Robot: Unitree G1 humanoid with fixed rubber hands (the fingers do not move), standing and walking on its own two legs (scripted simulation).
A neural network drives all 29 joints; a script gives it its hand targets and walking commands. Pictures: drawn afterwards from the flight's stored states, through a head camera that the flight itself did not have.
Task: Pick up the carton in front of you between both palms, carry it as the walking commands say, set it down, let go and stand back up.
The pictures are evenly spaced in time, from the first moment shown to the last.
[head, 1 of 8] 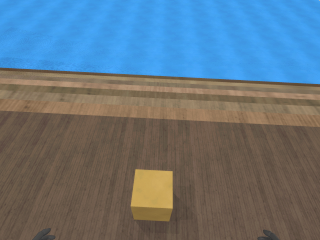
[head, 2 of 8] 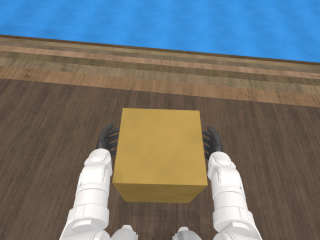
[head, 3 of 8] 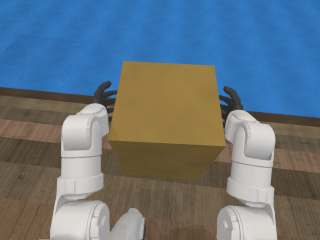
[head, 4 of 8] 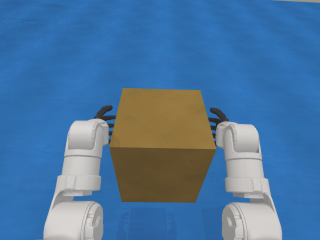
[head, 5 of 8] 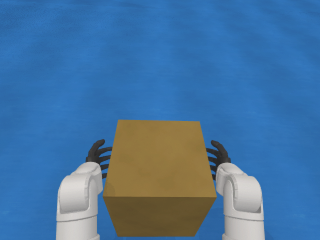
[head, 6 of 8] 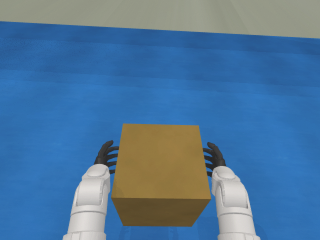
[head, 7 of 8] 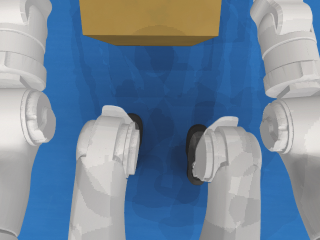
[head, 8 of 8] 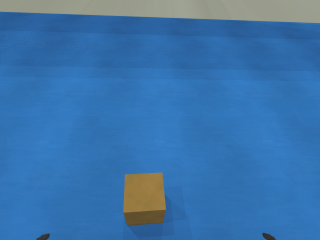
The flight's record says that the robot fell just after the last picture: no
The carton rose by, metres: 0.69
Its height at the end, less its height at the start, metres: -1.19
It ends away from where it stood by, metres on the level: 6.19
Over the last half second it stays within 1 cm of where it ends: yes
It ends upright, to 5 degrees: yes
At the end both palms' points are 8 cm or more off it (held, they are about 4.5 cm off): yes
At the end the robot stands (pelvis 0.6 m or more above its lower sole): yes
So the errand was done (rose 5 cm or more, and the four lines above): yes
